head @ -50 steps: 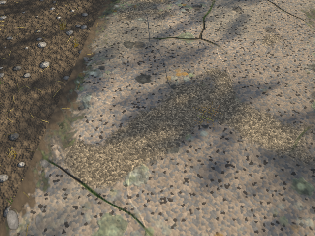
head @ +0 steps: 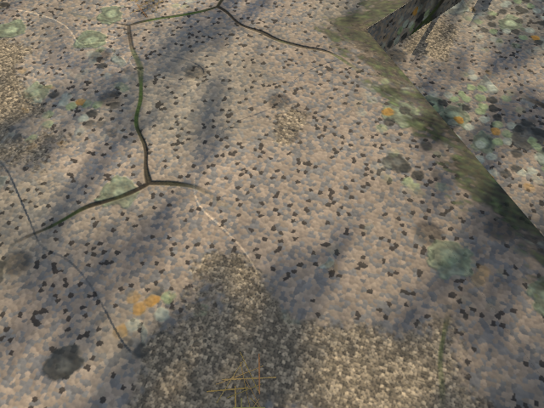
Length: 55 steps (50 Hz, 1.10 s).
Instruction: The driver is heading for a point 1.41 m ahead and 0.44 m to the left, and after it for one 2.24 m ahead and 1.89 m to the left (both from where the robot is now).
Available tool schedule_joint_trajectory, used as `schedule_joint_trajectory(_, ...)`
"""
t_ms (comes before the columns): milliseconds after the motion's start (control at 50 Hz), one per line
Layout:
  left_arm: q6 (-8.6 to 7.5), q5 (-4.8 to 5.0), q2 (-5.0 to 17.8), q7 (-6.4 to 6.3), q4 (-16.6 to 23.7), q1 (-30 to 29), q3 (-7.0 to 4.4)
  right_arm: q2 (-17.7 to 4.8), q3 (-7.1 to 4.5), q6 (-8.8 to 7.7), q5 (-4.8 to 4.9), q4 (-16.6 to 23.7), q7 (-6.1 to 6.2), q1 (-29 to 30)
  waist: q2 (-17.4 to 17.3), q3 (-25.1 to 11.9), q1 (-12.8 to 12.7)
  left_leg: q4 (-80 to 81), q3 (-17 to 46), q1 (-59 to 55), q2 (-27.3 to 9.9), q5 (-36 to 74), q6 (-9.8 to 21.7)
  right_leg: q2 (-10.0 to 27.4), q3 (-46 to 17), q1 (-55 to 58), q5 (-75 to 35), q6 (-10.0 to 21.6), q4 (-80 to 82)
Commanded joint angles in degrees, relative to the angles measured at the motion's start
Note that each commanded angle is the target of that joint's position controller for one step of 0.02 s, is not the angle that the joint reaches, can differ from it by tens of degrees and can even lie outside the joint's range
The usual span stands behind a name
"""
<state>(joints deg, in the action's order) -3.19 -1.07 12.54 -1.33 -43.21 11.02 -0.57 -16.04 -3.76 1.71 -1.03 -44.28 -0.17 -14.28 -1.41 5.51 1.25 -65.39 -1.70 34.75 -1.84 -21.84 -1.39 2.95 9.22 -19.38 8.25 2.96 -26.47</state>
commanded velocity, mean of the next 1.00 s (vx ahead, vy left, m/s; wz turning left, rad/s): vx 0.04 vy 0.00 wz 0.44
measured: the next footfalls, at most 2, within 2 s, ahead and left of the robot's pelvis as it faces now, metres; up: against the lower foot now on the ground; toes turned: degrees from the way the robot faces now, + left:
left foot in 0.18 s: +0.13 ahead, +0.14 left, +0.00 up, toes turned +15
right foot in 0.68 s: +0.18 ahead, -0.03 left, +0.00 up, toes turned +39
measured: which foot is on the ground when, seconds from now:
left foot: up 0.00-0.16, down 0.18-0.68, up 0.70-1.00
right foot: down 0.00-0.18, up 0.20-0.66, down 0.68-1.00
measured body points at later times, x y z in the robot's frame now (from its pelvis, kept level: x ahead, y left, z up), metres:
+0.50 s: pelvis +0.05 +0.05 +0.00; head +0.09 +0.08 +0.44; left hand +0.08 +0.35 -0.12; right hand +0.29 -0.16 -0.10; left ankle +0.09 +0.13 -0.74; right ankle +0.15 -0.09 -0.69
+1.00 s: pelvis +0.07 +0.02 +0.01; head +0.11 +0.02 +0.45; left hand +0.02 +0.32 -0.10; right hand +0.34 -0.16 -0.10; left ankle -0.02 +0.11 -0.71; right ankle +0.15 -0.05 -0.74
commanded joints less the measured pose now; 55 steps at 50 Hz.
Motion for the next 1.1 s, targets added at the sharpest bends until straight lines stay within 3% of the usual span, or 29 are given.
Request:
schedule_joint_trajectory(20,-1.13,-0.25,5.9,-0.32,4.6,-4.9,-1.84,-0.4,-0.41,1.66,-0.29,3.2,-0.98,-7.1,10.2,-10.5,3.4,8.3,0.9,-9.4,-3.5,9.3,1.0,15.3,-3.3,0.1,-22.2,7.7,8.8)
schedule_joint_trajectory(80,-0.53,-0.33,7.9,-0.02,4.6,-4.2,-2.92,-1.7,-0.63,2.12,-0.17,5.3,-2.22,-2.6,10.4,-10.0,1.9,17.5,-1.8,-14.1,-2.2,12.5,2.1,16.1,-0.1,-0.6,-10.3,5.2,6.8)
schedule_joint_trajectory(140,0.93,0.13,10.1,0.62,4.0,-1.6,-4.18,-3.2,-1.22,1.95,-0.23,7.7,-2.35,0.6,8.7,-8.8,0.4,24.9,-4.2,-16.5,-0.6,7.8,3.5,18.6,0.5,1.7,-3.1,2.7,1.1)
schedule_joint_trajectory(160,1.57,0.31,10.2,0.72,3.7,-0.6,-4.41,-3.5,-1.49,1.54,-0.46,7.6,-2.21,-0.3,6.7,-8.7,0.6,28.8,-4.3,-19.1,0.4,8.0,4.3,17.5,1.6,1.5,1.5,0.8,-3.4)
schedule_joint_trajectory(180,2.62,-0.33,9.7,0.98,2.6,2.9,-4.62,-5.3,-2.13,0.7,-0.94,6.2,-1.79,-3.8,-0.4,-8.8,1.3,34.6,0.1,-23.2,0.2,10.0,5.6,14.3,3.6,-0.2,9.7,-1.8,-13.9)
schedule_joint_trajectory(200,4.0,-1.05,6.9,1.37,3.7,6.2,-4.0,-12.6,-3.43,-0.25,-0.84,7.1,-0.73,-4.1,-18.1,-5.4,-0.8,42.3,21.1,-23.6,-12.8,28.5,9.2,6.7,7.1,-10.9,30.2,-6.0,-32.1)
schedule_joint_trajectory(220,5.24,-1.16,6.6,0.86,7.9,2.9,-3.24,-18.3,-5.11,-0.34,-0.25,8.9,-0.72,-6.2,-18.7,-9.4,1.2,46.6,37.6,-27.4,-19.0,35.0,18.9,-1.7,-4.6,-21.1,35.0,-7.7,-41.2)
schedule_joint_trajectory(240,5.45,-1.1,7.8,0.49,8.0,-0.2,-3.18,-16.7,-5.22,0.18,0.19,8.6,-0.54,-7.0,-10.9,-10.6,2.6,48.3,35.0,-28.4,-17.4,24.3,19.5,-0.1,-9.7,-22.8,29.9,-7.3,-44.1)
schedule_joint_trajectory(280,4.4,-0.23,8.2,0.01,7.3,-1.9,-3.44,-12.1,-3.94,1.32,0.16,9.7,0.09,0.4,-6.7,-6.8,-0.5,48.0,25.5,-23.6,-10.2,15.4,15.3,1.2,-12.0,-20.7,17.9,-6.2,-39.6)
schedule_joint_trajectory(320,4.53,-1.2,8.8,0.01,6.2,-0.4,-3.71,-8.9,-3.12,1.53,0.75,11.2,0.23,3.5,-6.6,-9.0,-1.4,46.5,21.9,-21.9,-6.7,21.5,13.8,0.2,-11.4,-16.4,13.7,-6.0,-39.1)
schedule_joint_trajectory(380,5.1,-0.65,7.2,0.26,6.5,-1.0,-3.15,-10.1,-3.73,1.15,0.6,10.9,-0.22,1.1,-2.1,-11.1,-0.6,45.4,23.7,-24.1,-5.8,23.4,13.7,-1.5,-12.4,-15.5,13.9,-6.1,-34.1)
schedule_joint_trajectory(480,5.06,-0.28,7.6,0.0,7.5,-3.5,-2.87,-11.3,-4.42,1.67,0.03,11.2,-0.57,-0.2,-4.2,-10.1,1.3,46.9,31.3,-24.9,-4.9,10.4,14.0,-4.2,-14.6,-14.5,13.6,-5.3,-24.4)
schedule_joint_trajectory(560,4.39,0.38,8.4,-0.1,7.7,-3.8,-2.86,-12.0,-4.76,1.79,-0.29,11.2,-1.23,0.8,-5.2,-9.6,1.3,46.8,35.6,-22.4,-3.2,9.3,12.8,-6.8,-15.3,-8.3,13.7,-3.8,-17.4)
schedule_joint_trajectory(640,3.85,0.73,8.2,-0.64,5.1,3.2,-2.82,-8.7,-3.15,1.63,-0.05,10.6,-1.08,3.5,-7.0,-11.6,-1.2,44.6,32.1,-17.9,-2.0,14.0,9.4,-6.2,-11.7,6.1,9.0,-1.4,-4.8)
schedule_joint_trajectory(660,3.66,0.3,7.9,-0.82,5.1,3.5,-2.72,-7.4,-2.42,1.55,0.38,9.9,-0.65,2.9,-5.5,-11.1,-1.7,43.5,30.9,-15.0,-0.6,9.8,7.7,-5.1,-12.4,10.7,6.1,-0.3,1.5)
schedule_joint_trajectory(680,3.48,-0.64,9.2,-1.03,6.3,0.8,-2.56,-4.4,-1.26,1.35,0.44,9.3,-0.24,0.5,2.4,-10.1,-0.2,38.4,26.6,-12.9,3.1,0.7,5.0,2.6,-22.1,11.3,9.6,1.6,9.8)
schedule_joint_trajectory(700,3.28,-1.86,11.3,-0.64,8.0,-3.4,-2.21,-3.1,-0.66,1.32,0.73,9.5,0.12,1.2,11.4,-7.7,0.3,31.7,16.0,-10.5,11.6,-3.3,2.6,13.1,-38.0,6.2,14.2,5.8,17.4)
schedule_joint_trajectory(720,3.08,-2.04,8.8,0.12,7.1,-4.2,-1.45,-5.2,-1.02,1.27,-0.33,8.6,0.46,0.9,11.0,-6.6,1.1,28.3,15.2,-18.0,8.8,-3.8,1.8,14.7,-40.8,-1.8,9.5,8.9,17.7)
schedule_joint_trajectory(740,2.96,-0.82,7.0,0.76,6.8,-6.7,-0.95,-5.2,-0.84,1.1,-0.45,7.7,0.24,0.1,9.4,-5.6,3.2,29.4,12.0,-21.5,6.2,0.9,1.4,10.9,-36.6,-3.0,7.5,8.0,16.2)
schedule_joint_trajectory(760,3.11,-0.12,9.2,1.17,6.4,-6.6,-1.85,-5.2,-0.71,0.72,-0.59,7.5,0.24,1.6,9.7,-4.7,2.4,30.6,9.6,-21.7,6.9,4.3,1.4,6.6,-33.1,-2.1,4.8,5.9,13.4)
schedule_joint_trajectory(780,3.48,0.23,12.9,1.33,6.1,-4.9,-3.31,-6.2,-0.95,0.34,-0.71,7.8,0.33,2.9,11.2,-4.8,1.1,29.5,7.6,-19.1,8.2,3.8,1.3,4.2,-32.2,1.8,0.8,4.9,10.7)
schedule_joint_trajectory(820,3.95,0.69,15.7,1.72,5.0,0.7,-4.95,-6.9,-0.88,0.06,-0.24,8.4,0.49,4.0,10.7,-5.9,-1.2,26.1,6.0,-11.8,9.1,-2.8,0.6,4.7,-35.3,10.8,-11.8,6.2,7.2)
schedule_joint_trajectory(880,4.33,1.02,15.5,2.05,3.7,5.2,-6.25,-5.8,-0.25,-0.17,0.73,9.8,1.57,6.8,9.7,-7.9,-2.8,22.9,7.4,-5.9,8.5,-6.4,-0.5,4.9,-39.8,18.9,-16.7,7.6,5.4)
schedule_joint_trajectory(960,5.15,0.92,14.6,2.17,3.5,4.5,-7.39,-5.2,0.26,-0.63,1.37,10.2,2.28,7.5,10.2,-10.1,-2.6,25.7,7.8,-9.3,9.0,-5.6,-0.2,2.7,-42.0,18.4,-13.8,7.0,6.0)
schedule_joint_trajectory(1000,5.57,0.87,14.6,2.48,3.9,2.8,-7.87,-5.2,0.37,-0.89,1.39,9.7,2.64,5.9,10.7,-10.5,-1.8,30.9,7.6,-14.7,9.6,-4.0,0.7,1.4,-42.9,14.6,-9.8,5.8,6.6)
schedule_joint_trajectory(1040,5.84,1.2,14.4,2.76,4.9,-1.1,-8.04,-5.3,0.29,-1.15,1.16,7.9,3.33,0.9,10.8,-10.4,1.2,43.1,6.7,-25.9,9.8,2.4,2.2,-1.6,-41.8,6.2,-1.6,2.3,6.7)
schedule_joint_trajectory(1060,5.71,1.5,13.0,2.56,5.5,-1.9,-7.74,-7.5,-0.3,-1.42,0.71,7.1,3.92,-1.2,9.4,-10.2,2.0,50.2,9.2,-34.4,5.6,6.2,3.5,-5.0,-39.3,-1.5,7.4,-1.3,5.0)
schedule_joint_trajectory(1080,5.53,1.5,9.2,2.23,5.3,2.6,-6.89,-12.3,-1.23,-1.34,0.24,8.1,4.49,0.6,-1.9,-11.1,-0.7,55.2,22.0,-39.9,-8.1,-1.3,6.7,-11.1,-30.8,-9.2,21.3,-4.3,-6.8)
schedule_joint_trajectory(1100,5.42,0.45,10.2,1.58,5.3,3.7,-7.21,-15.3,-1.29,-1.08,-0.77,10.8,4.1,7.6,-9.4,-6.4,-1.6,56.9,32.9,-32.4,-19.6,0.6,11.9,-14.8,-19.0,-17.4,24.2,-5.4,-20.1)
